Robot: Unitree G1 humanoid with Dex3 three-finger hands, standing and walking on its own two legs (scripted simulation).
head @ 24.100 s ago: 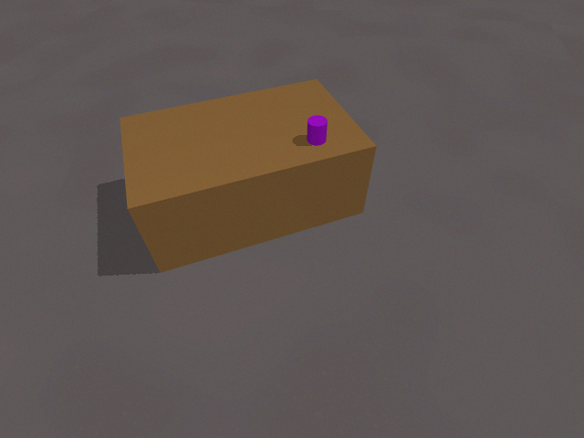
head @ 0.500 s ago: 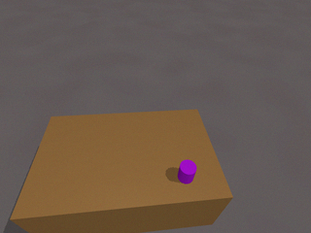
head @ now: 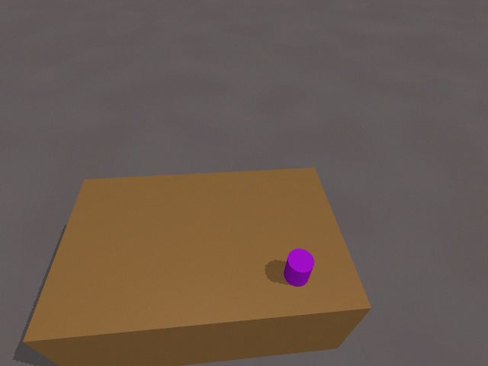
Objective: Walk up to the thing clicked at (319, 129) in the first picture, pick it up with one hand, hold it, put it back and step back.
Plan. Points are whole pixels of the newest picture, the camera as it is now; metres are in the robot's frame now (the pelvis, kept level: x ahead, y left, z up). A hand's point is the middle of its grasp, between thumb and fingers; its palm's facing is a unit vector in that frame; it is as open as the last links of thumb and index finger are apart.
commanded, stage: home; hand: right
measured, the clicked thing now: (298, 267) +0.48 -0.17 -0.35
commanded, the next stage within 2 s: stand in 0.44 s
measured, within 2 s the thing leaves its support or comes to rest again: neither
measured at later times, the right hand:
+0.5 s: hand out of the picture +0.09 -0.24 -0.15, palm faces -0.01 +0.93 -0.38, open 17.3 cm
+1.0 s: hand out of the picture +0.10 -0.24 -0.15, palm faces -0.01 +0.93 -0.36, open 9.0 cm
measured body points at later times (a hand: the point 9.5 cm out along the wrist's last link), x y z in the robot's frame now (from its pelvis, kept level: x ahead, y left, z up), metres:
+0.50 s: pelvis +0.01 +0.01 +0.00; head +0.02 +0.03 +0.45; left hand +0.08 +0.30 -0.14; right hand +0.09 -0.29 -0.12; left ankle +0.04 +0.12 -0.75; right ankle -0.02 -0.13 -0.75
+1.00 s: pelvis +0.02 +0.01 +0.00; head +0.02 +0.02 +0.45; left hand +0.08 +0.31 -0.14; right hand +0.10 -0.29 -0.12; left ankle +0.04 +0.12 -0.75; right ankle -0.02 -0.13 -0.75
